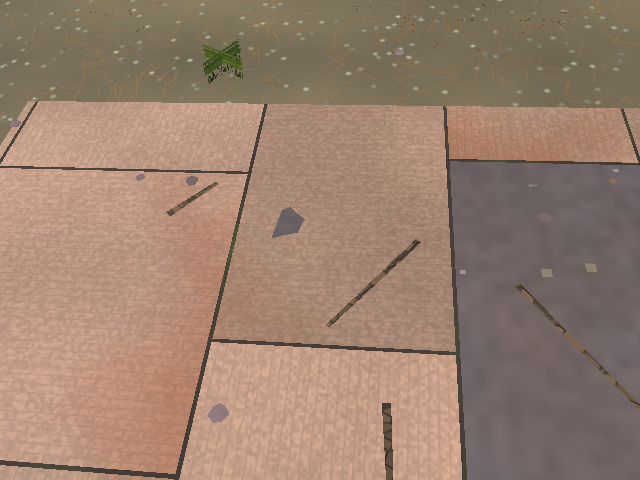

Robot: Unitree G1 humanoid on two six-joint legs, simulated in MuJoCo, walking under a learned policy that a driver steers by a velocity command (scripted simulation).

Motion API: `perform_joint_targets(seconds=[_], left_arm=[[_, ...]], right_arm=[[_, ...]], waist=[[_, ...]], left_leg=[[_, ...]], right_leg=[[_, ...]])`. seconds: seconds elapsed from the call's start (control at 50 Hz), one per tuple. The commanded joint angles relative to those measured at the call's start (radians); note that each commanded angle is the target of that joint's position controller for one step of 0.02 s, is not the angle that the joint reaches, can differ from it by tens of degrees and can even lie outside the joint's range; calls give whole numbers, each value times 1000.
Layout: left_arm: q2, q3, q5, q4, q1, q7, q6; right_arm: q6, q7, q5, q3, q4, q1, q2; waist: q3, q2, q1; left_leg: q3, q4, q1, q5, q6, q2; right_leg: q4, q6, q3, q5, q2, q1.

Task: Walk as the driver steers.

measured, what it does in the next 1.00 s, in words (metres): walks ahead: left foot, then right foot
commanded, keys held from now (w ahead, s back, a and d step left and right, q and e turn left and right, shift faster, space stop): q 0.06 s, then no key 0.12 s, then e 0.10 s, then w+e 0.62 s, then w+q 0.10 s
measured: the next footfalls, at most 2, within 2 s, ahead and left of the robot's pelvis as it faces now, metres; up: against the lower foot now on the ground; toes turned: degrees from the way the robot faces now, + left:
left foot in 0.24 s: +0.03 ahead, +0.15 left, +0.00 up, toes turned +6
right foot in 0.78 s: +0.22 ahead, -0.15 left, +0.00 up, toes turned -13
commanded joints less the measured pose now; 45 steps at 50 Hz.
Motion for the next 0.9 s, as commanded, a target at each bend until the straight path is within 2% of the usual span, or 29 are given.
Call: perform_joint_targets(seconds=[0.02,0.1,0.14,0.18,0.2,0.22,0.24,0.26,0.28,0.3,0.32,0.34,0.36,0.38,0.4,0.42,0.48,0.58,0.68,0.72,0.74,0.76,0.78,0.8,0.82,0.84,0.86,0.88,0.9], left_arm=[[153,36,0,-68,-13,14,0],[204,55,-8,-65,-5,5,12],[216,59,-18,-60,-9,-7,12],[218,58,-35,-51,-21,-16,10],[203,50,-45,-44,-34,-18,9],[163,34,-49,-20,-2,-23,3],[95,8,-16,-11,43,-35,-10],[24,-20,24,-23,76,-53,-25],[86,-7,6,-22,3,-45,-20],[125,3,-15,-26,-23,-43,-13],[144,10,-23,-24,-53,-37,-8],[187,25,-27,-26,-73,-30,0],[207,40,-36,-21,-53,-26,6],[194,44,-49,-12,-32,-25,6],[175,45,-54,-4,-18,-24,1],[162,47,-52,1,-15,-23,-5],[115,41,-44,6,-15,-31,-24],[75,18,-37,-35,-64,-61,-26],[91,11,-41,-83,-113,-81,-19],[102,14,-42,-96,-106,-86,-16],[111,22,-41,-89,-57,-87,-16],[142,43,-40,-61,50,-84,-16],[217,85,-49,-7,230,-73,-11],[370,123,-57,0,331,-52,-9],[349,99,-46,-49,295,-61,-37],[267,73,-38,-56,250,-70,-57],[225,59,-34,-58,217,-72,-67],[190,48,-34,-69,149,-71,-67],[162,37,-25,-88,96,-66,-67]], right_arm=[[-6,6,11,0,-96,-53,-30],[-7,22,0,19,-129,-85,-5],[-5,26,-1,16,-125,-70,-18],[-3,29,-2,13,-113,-40,-21],[-4,30,-6,15,-92,-2,-8],[-6,27,-12,16,-78,21,-9],[-7,16,-20,14,-76,50,-46],[-7,6,-42,20,-92,-11,-84],[-22,14,-62,39,-85,-27,-2],[-34,19,-62,36,-71,-42,-12],[-42,16,-49,15,-52,-11,-68],[-49,12,-35,-3,-33,44,-122],[-59,6,-27,-4,-11,64,-124],[-71,1,-20,4,-2,65,-95],[-84,-5,-17,11,5,59,-63],[-97,-8,-17,15,10,51,-39],[-126,-9,-28,13,22,33,-18],[-136,2,-20,-12,53,44,-71],[-132,21,5,-31,88,76,-111],[-123,25,14,-36,98,77,-125],[-119,26,17,-36,96,54,-132],[-115,25,17,-31,95,40,-125],[-116,25,3,-12,92,64,-79],[-125,22,-37,21,24,69,11],[-160,21,-21,32,1,29,11],[-181,31,24,13,-13,-42,-77],[-194,34,29,16,-14,-49,-75],[-200,27,2,14,0,-39,-74],[-195,25,-18,8,11,-23,-77]], waist=[[-60,-200,22],[-91,-225,41],[-98,-239,36],[-96,-238,16],[-96,-224,-10],[-97,-185,-24],[-168,-57,-6],[-180,180,50],[-182,127,-14],[-143,114,-15],[-114,138,-52],[-58,163,-97],[-9,150,-89],[30,134,-76],[50,126,-65],[55,108,-57],[32,57,-44],[35,41,-57],[73,35,-68],[72,30,-55],[49,26,-16],[-14,7,46],[-126,-54,119],[-177,-342,118],[-301,-305,102],[-201,-197,118],[-137,-170,86],[-85,-97,46],[-65,-112,10]], left_leg=[[41,-28,-131,22,-40,56],[93,-239,37,-24,-28,90],[126,-337,123,-26,-9,74],[138,-492,198,48,23,63],[145,-649,290,161,53,53],[125,-803,420,306,84,58],[-30,-792,627,546,110,187],[-182,-718,640,808,223,379],[-167,-741,513,665,309,388],[-140,-776,503,428,295,341],[-157,-827,522,173,283,327],[-221,-893,530,-16,297,369],[-253,-928,507,-112,301,397],[-243,-957,502,-164,290,393],[-215,-979,518,-160,274,386],[-180,-992,540,-122,261,380],[-60,-1007,571,37,250,362],[77,-1020,519,143,265,376],[162,-989,520,144,244,402],[187,-939,532,175,228,412],[225,-857,507,293,208,396],[286,-680,450,492,176,354],[345,-400,341,601,128,288],[360,41,-59,126,26,154],[79,226,-228,-183,25,48],[27,260,-328,-103,55,104],[31,206,-320,-21,89,150],[28,120,-264,52,94,186],[19,44,-190,112,94,209]], right_leg=[[-114,-198,157,418,-234,220],[-103,-212,110,455,-262,196],[-91,-216,102,474,-270,172],[-56,-202,100,464,-270,165],[-21,-179,91,446,-250,131],[8,-126,71,375,-220,63],[95,-34,20,162,-156,-55],[146,52,-37,-217,-82,-167],[185,81,18,-311,-91,-113],[209,82,0,-267,-73,-130],[285,81,-26,-263,-44,-205],[431,78,-7,-302,-43,-317],[537,66,43,-297,-53,-385],[585,50,74,-257,-51,-432],[597,38,97,-202,-55,-472],[601,33,108,-147,-59,-498],[551,39,99,-20,-74,-503],[364,52,43,55,-103,-420],[253,-6,-10,18,-101,-363],[227,-42,-45,-25,-81,-316],[189,-64,-83,-22,-46,-220],[147,-89,-126,-2,15,-38],[133,-128,-109,-1,64,230],[-7,-283,405,-184,-199,494],[-222,-383,848,-370,-329,561],[-258,-342,750,-334,-337,516],[-229,-312,629,-264,-301,427],[-215,-278,523,-149,-259,313],[-227,-257,440,-60,-217,225]])
Keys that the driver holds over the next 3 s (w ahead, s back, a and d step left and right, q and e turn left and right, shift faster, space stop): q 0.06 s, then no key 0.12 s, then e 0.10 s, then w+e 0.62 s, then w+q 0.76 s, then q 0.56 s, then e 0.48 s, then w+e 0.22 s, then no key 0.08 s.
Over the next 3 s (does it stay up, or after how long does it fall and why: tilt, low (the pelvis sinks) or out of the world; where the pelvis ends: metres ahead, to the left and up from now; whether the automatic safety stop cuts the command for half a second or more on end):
stays up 0.82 -0.13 0.00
